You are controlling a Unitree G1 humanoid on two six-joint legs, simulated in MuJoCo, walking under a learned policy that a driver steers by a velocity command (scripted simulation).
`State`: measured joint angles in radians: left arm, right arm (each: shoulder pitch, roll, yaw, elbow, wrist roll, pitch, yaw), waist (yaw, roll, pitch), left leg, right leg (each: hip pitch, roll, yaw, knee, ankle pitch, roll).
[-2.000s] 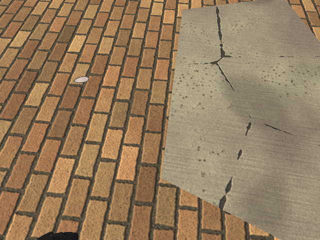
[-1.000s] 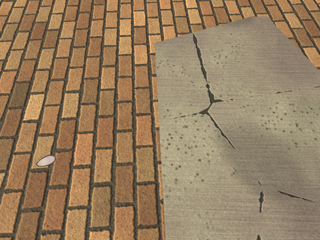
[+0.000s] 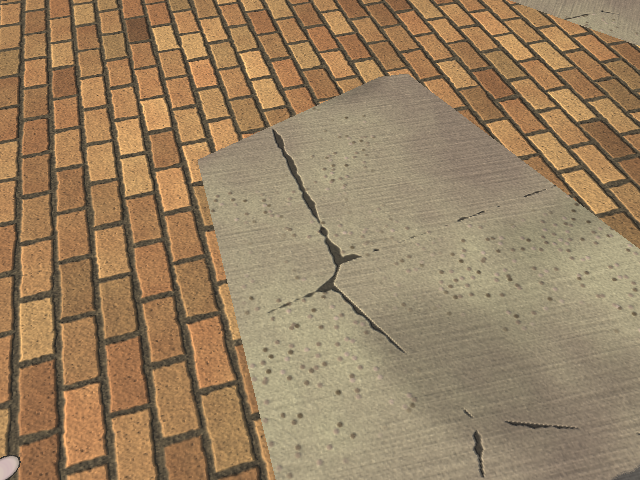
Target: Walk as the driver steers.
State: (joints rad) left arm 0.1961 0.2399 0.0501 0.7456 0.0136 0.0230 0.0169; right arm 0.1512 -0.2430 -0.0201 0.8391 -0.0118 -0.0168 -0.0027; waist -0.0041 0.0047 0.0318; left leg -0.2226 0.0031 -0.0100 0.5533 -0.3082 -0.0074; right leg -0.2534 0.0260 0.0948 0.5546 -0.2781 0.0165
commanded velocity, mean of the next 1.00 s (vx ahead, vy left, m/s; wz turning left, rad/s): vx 0.00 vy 0.00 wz -0.01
